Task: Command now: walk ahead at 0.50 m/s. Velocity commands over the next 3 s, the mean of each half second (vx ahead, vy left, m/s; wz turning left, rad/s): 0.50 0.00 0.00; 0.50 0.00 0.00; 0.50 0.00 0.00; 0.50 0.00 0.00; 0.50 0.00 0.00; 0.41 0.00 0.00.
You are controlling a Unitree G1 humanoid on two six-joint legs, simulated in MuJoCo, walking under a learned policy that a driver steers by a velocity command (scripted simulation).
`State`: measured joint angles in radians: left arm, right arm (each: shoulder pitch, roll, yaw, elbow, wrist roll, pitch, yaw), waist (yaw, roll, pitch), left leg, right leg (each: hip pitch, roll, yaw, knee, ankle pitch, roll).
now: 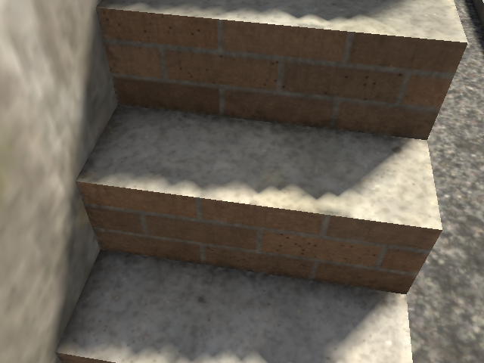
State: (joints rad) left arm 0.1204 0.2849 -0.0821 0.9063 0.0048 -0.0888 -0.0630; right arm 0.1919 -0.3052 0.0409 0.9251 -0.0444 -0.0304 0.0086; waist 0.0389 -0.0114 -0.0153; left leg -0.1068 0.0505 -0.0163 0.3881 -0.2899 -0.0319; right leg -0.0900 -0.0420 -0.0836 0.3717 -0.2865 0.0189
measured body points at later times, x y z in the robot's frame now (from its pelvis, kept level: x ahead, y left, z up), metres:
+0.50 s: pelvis +0.00 +0.00 +0.00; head -0.01 +0.01 +0.45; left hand +0.14 +0.24 -0.11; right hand +0.12 -0.26 -0.12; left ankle -0.05 +0.15 -0.74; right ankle -0.06 -0.13 -0.74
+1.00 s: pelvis +0.00 +0.00 +0.00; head -0.01 +0.01 +0.45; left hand +0.14 +0.24 -0.11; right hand +0.12 -0.26 -0.12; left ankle -0.05 +0.15 -0.74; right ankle -0.06 -0.13 -0.74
